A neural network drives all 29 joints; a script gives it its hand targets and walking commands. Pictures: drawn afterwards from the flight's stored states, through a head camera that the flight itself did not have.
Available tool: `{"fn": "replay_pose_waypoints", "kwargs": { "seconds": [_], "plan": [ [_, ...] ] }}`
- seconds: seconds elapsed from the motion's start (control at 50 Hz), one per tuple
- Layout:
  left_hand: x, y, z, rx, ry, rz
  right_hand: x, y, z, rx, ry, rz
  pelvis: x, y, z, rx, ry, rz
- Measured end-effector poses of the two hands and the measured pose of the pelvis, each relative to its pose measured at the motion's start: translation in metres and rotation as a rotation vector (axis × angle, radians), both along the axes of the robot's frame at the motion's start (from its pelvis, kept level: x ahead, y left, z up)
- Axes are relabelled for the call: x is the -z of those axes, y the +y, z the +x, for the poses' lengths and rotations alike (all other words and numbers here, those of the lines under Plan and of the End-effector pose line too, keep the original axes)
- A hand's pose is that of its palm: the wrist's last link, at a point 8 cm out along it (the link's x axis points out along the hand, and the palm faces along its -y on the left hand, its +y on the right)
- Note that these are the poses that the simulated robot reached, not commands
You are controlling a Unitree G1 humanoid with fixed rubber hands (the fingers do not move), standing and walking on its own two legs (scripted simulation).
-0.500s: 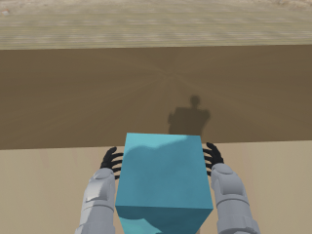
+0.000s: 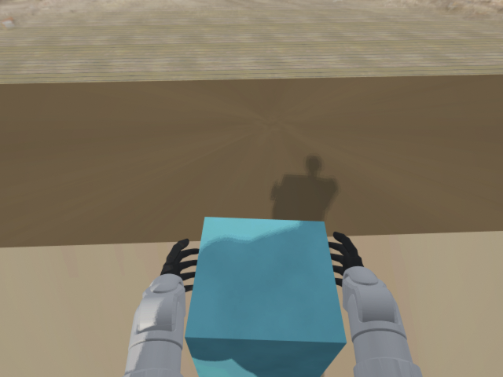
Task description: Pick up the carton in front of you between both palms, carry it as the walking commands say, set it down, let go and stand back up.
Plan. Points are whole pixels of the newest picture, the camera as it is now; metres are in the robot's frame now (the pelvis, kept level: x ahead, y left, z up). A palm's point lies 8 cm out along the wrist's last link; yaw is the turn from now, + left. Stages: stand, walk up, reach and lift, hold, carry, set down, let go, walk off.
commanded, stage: reach and lift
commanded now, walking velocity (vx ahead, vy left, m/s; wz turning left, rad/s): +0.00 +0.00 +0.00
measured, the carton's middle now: (260, 305) +0.29 +0.00 -0.05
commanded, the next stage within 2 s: hold in 0.26 s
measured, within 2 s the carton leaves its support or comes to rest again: neither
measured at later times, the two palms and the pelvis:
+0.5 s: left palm (171, 282) +0.28 +0.15 +0.05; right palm (359, 275) +0.28 -0.15 +0.05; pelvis +0.00 +0.00 +0.00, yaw +0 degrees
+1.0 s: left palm (170, 280) +0.28 +0.15 +0.05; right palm (358, 274) +0.28 -0.15 +0.05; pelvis -0.01 +0.00 +0.00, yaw +0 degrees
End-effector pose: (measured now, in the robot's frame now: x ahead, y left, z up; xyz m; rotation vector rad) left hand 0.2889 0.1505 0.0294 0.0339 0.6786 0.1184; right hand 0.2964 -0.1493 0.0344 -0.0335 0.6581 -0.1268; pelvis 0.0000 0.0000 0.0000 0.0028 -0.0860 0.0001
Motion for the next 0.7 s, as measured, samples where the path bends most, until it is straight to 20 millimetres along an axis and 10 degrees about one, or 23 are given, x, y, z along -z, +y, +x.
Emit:
{"fn": "replay_pose_waypoints", "kwargs": {
  "seconds": [0.7],
  "plan": [
    [-0.019, -0.003, -0.014, -0.002, -0.014, -0.011, -0.019, -0.003, -0.016, 0.016, -0.014, 0.012, 0.0, -0.001, -0.013, -0.001, -0.056, 0.0]
  ]
}}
